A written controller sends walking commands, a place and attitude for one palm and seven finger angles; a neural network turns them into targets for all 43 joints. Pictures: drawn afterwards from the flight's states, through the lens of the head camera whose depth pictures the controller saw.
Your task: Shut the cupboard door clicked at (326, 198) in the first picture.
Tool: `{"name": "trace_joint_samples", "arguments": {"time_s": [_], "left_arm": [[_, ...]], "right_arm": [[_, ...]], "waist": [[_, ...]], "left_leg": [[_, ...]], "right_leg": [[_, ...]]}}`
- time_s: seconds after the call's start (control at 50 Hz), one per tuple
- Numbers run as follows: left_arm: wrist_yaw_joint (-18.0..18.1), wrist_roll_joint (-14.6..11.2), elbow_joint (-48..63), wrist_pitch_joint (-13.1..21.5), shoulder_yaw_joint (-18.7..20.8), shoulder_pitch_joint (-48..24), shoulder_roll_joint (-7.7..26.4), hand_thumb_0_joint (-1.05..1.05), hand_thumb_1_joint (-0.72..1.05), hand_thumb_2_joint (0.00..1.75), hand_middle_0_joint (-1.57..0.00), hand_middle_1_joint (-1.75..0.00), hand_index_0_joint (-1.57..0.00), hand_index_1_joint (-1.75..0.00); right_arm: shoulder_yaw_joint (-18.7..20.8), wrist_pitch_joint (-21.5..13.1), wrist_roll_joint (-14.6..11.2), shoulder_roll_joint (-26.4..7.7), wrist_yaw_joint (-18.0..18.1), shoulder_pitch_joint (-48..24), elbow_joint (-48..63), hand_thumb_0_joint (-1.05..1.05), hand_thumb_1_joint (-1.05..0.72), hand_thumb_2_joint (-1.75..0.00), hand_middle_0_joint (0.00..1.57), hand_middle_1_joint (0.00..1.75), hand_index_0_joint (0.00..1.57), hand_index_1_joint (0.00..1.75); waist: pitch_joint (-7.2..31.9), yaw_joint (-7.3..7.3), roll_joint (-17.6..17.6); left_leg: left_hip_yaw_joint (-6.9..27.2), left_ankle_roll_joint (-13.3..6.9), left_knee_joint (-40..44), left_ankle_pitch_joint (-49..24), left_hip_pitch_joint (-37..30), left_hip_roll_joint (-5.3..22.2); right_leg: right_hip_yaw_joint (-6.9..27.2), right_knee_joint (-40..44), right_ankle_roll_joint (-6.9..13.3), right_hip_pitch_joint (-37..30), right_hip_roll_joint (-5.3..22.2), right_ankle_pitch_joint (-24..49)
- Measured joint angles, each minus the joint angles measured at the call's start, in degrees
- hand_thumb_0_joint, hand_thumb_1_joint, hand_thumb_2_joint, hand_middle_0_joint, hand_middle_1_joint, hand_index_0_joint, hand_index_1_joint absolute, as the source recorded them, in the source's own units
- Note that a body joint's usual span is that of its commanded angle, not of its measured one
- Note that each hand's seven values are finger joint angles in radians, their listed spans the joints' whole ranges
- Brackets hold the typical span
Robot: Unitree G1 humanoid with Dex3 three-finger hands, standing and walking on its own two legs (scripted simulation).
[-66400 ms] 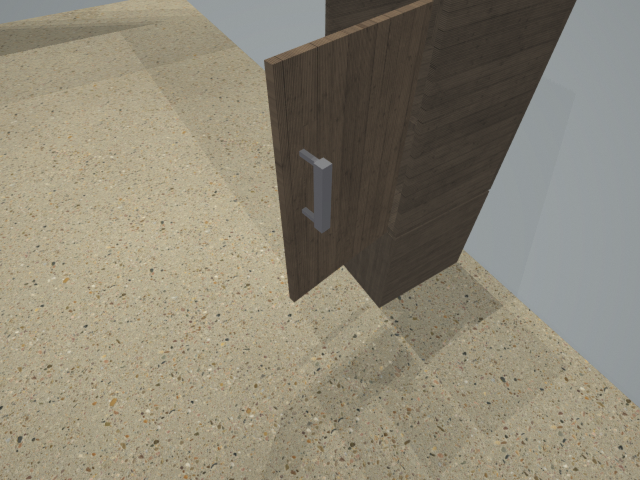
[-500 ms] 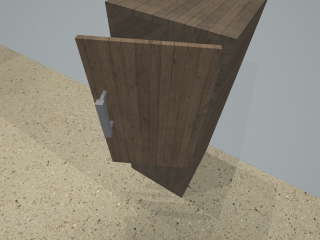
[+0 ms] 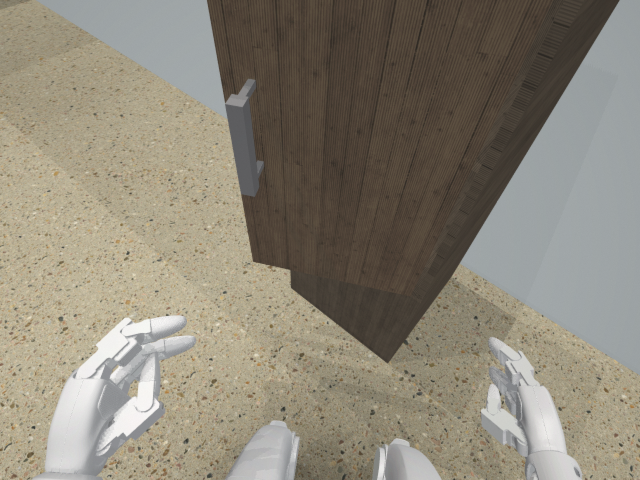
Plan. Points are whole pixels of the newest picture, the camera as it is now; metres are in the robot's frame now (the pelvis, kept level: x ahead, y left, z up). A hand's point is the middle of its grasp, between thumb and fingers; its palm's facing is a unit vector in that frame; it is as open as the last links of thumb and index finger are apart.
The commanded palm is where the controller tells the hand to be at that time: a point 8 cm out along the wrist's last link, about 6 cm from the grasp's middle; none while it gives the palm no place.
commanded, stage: raise the hand and make a fist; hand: left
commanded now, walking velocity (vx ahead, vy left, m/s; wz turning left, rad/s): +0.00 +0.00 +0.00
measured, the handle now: (249, 140) +0.51 +0.18 +0.12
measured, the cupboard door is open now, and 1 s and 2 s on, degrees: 27 27 27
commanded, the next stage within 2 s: bring the fist close to the handle in 1.36 s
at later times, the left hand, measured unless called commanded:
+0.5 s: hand (198, 340) +0.24 +0.17 +0.08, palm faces -0.14 -0.99 -0.03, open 3.4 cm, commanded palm +0.22 +0.23 +0.10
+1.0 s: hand (164, 285) +0.27 +0.20 +0.14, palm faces -0.04 -1.00 -0.07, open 3.1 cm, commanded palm +0.25 +0.24 +0.13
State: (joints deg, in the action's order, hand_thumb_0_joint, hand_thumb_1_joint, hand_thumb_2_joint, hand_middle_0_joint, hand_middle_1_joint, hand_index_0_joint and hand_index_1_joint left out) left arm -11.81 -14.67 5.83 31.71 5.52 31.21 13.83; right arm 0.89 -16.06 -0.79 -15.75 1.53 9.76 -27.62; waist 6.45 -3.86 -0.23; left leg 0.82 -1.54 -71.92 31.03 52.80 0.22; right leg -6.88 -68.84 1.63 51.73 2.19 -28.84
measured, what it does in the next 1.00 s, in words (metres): stands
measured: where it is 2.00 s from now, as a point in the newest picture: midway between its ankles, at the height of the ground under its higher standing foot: outside the picture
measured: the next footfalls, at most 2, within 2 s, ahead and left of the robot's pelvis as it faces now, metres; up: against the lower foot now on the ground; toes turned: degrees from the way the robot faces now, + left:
none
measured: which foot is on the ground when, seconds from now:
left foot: down 0.00-1.00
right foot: down 0.00-1.00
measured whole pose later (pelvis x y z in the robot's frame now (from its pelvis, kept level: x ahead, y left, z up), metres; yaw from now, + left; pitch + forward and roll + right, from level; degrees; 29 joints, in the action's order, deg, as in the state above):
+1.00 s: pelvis +0.04 +0.00 +0.05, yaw -1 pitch +9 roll -2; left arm -16.0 -17.9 6.5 18.3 11.1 21.5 16.2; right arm -2.6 -10.9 -2.4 -13.7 3.0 16.7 -28.0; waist 6.8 -0.4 1.9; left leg 0.0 -1.6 -57.6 28.7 38.3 0.9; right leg -5.8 -53.8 0.9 37.4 0.6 -25.7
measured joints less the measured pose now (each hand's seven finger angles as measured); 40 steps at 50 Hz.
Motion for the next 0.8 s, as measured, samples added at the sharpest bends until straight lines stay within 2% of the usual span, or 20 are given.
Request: {"name": "trace_joint_samples", "arguments": {"time_s": [0.04,0.08,0.12,0.18,0.2,0.24,0.28,0.34,0.38,0.42,0.46,0.52,0.58,0.68,0.74,0.8], "left_arm": [[-1.44,-0.37,3.19,0.74,-0.68,-2.69,-0.27,0.02,0.91,0.90,-0.57,-0.71,-0.57,-0.71],[-3.78,0.05,4.11,-1.46,-1.68,-6.17,-0.52,0.02,0.91,0.90,-0.61,-0.75,-0.60,-0.75],[-6.16,0.93,3.05,-6.81,-2.44,-8.85,-0.43,0.01,0.91,0.90,-0.64,-0.79,-0.64,-0.79],[-7.77,0.80,0.72,-17.14,-2.27,-9.47,-0.03,0.01,0.91,0.90,-0.70,-0.85,-0.70,-0.85],[-7.39,0.32,0.49,-19.63,-1.66,-8.61,-0.05,0.01,0.91,0.90,-0.72,-0.87,-0.72,-0.87],[-5.30,-0.75,0.98,-21.54,0.18,-5.95,-0.19,0.01,0.90,0.90,-0.76,-0.91,-0.75,-0.91],[-2.78,-1.49,2.24,-19.49,2.42,-3.05,-0.33,0.01,0.90,0.90,-0.79,-0.95,-0.79,-0.95],[-0.90,-1.71,4.10,-12.75,4.94,-0.54,-0.06,0.02,0.91,0.90,-0.85,-1.01,-0.84,-1.01],[-1.76,-2.05,4.37,-8.67,5.25,-0.61,-0.01,0.02,0.91,0.90,-0.88,-1.05,-0.88,-1.05],[-3.98,-2.39,3.65,-6.94,4.30,-1.61,-0.22,0.01,0.91,0.90,-0.92,-1.09,-0.91,-1.09],[-6.52,-2.33,2.19,-7.80,2.67,-2.94,-0.27,0.01,0.91,0.90,-0.95,-1.13,-0.95,-1.13],[-8.38,-1.48,0.78,-11.53,0.94,-4.28,0.62,0.01,0.91,0.90,-1.01,-1.19,-1.01,-1.19],[-6.91,-1.69,2.07,-13.73,1.67,-4.19,1.57,0.01,0.90,0.90,-1.07,-1.25,-1.06,-1.25],[-2.86,-3.04,4.83,-12.14,4.91,-4.15,1.06,0.02,0.90,0.90,-1.16,-1.35,-1.16,-1.35],[-3.44,-2.56,3.08,-12.49,4.51,-5.79,0.52,0.01,0.91,0.90,-1.21,-1.41,-1.21,-1.40],[-5.67,-1.64,-0.13,-15.01,2.59,-7.43,0.74,0.01,0.91,0.90,-1.24,-1.44,-1.24,-1.44]], "right_arm": [[-1.37,0.04,-0.17,0.60,0.45,-0.72,-0.66,0.01,-0.91,-0.90,0.20,0.30,0.20,0.30],[-2.55,0.69,-0.57,1.83,0.69,-1.07,-1.03,0.01,-0.91,-0.90,0.20,0.30,0.20,0.30],[-3.37,2.14,-1.25,3.46,0.83,-0.63,-0.88,0.01,-0.90,-0.90,0.21,0.30,0.20,0.30],[-3.90,4.94,-1.86,5.39,1.13,1.39,0.02,0.02,-0.90,-0.90,0.21,0.30,0.20,0.30],[-3.82,5.71,-1.87,5.77,1.30,2.31,0.27,0.02,-0.90,-0.90,0.21,0.30,0.20,0.30],[-3.34,6.52,-1.67,6.02,1.69,4.32,0.41,0.02,-0.90,-0.90,0.21,0.30,0.20,0.30],[-2.42,6.43,-1.37,5.75,1.85,6.22,-0.04,0.02,-0.90,-0.90,0.21,0.30,0.20,0.30],[-1.23,5.54,-0.79,4.20,1.63,7.95,-1.23,0.02,-0.90,-0.90,0.21,0.30,0.20,0.30],[-0.75,4.89,-0.61,2.63,1.32,7.83,-2.07,0.02,-0.90,-0.90,0.21,0.30,0.20,0.30],[-0.42,4.47,-0.83,1.23,1.24,6.98,-2.50,0.02,-0.90,-0.90,0.21,0.30,0.20,0.30],[-0.18,4.35,-1.24,0.44,1.41,5.88,-2.33,0.02,-0.90,-0.90,0.21,0.30,0.20,0.30],[-0.06,4.58,-1.58,0.59,1.96,4.74,-1.17,0.02,-0.91,-0.90,0.21,0.30,0.20,0.30],[-0.12,4.96,-1.65,1.72,2.29,4.52,0.24,0.02,-0.91,-0.90,0.20,0.30,0.20,0.30],[-1.16,5.47,-1.54,2.85,1.77,5.34,1.30,0.02,-0.91,-0.90,0.20,0.30,0.20,0.30],[-2.23,5.87,-1.58,2.48,1.30,5.35,1.48,0.01,-0.91,-0.90,0.20,0.30,0.20,0.30],[-3.16,6.09,-1.66,2.10,1.21,5.18,1.62,0.01,-0.90,-0.90,0.21,0.30,0.20,0.30]], "waist": [[0.26,-0.12,1.58],[0.48,0.24,2.66],[0.66,0.92,3.01],[0.51,2.43,2.78],[0.47,2.85,2.61],[0.55,3.25,2.26],[0.88,3.15,1.86],[1.52,2.71,1.57],[1.59,2.67,1.89],[1.33,2.79,2.39],[0.93,3.04,2.61],[0.60,3.44,2.18],[0.55,3.62,1.58],[1.65,3.28,1.91],[1.80,3.15,2.65],[1.32,3.22,2.93]], "left_leg": [[0.82,0.08,-1.01,0.46,0.98,0.10],[0.97,0.15,-1.09,0.59,1.41,0.28],[0.42,0.18,-0.04,0.43,1.02,0.54],[-0.88,0.16,3.15,-0.13,-1.41,0.72],[-1.27,0.16,4.36,-0.30,-2.53,0.80],[-1.78,0.23,6.44,-0.48,-4.68,1.02],[-1.88,0.35,7.88,-0.47,-6.26,1.12],[-1.32,0.42,8.19,-0.16,-6.64,0.93],[-0.69,0.38,7.28,0.24,-5.89,0.73],[-0.30,0.27,6.28,0.60,-5.10,0.62],[-0.33,0.12,5.82,0.74,-4.69,0.59],[-0.90,-0.02,6.46,0.52,-5.16,0.73],[-1.36,0.03,8.04,0.12,-7.01,0.93],[-1.00,0.12,10.55,-0.52,-10.18,0.87],[-0.61,-0.03,11.16,-0.84,-10.95,0.59],[-0.63,-0.20,11.73,-1.28,-11.35,0.44]], "right_leg": [[-0.77,-0.31,0.08,0.42,-0.16,-0.32],[-0.89,-0.14,0.06,0.77,-0.37,-0.33],[-0.32,0.70,0.02,0.77,-0.66,-0.04],[0.98,3.03,-0.09,-0.75,-0.95,0.54],[1.38,3.99,-0.15,-1.59,-1.08,0.72],[1.89,5.81,-0.18,-3.38,-1.41,0.99],[2.02,7.19,-0.17,-4.88,-1.59,1.04],[1.48,7.70,-0.16,-5.62,-1.45,0.61],[0.87,7.14,-0.21,-5.32,-1.23,0.12],[0.50,6.49,-0.29,-4.85,-1.11,-0.22],[0.53,6.16,-0.39,-4.47,-1.07,-0.29],[1.09,6.58,-0.48,-4.59,-1.22,0.05],[1.56,7.98,-0.45,-6.15,-1.50,0.60],[1.23,10.85,-0.55,-9.65,-1.59,1.29],[0.84,11.73,-0.71,-10.76,-1.37,1.56],[0.85,12.33,-0.84,-11.19,-1.24,1.97]]}}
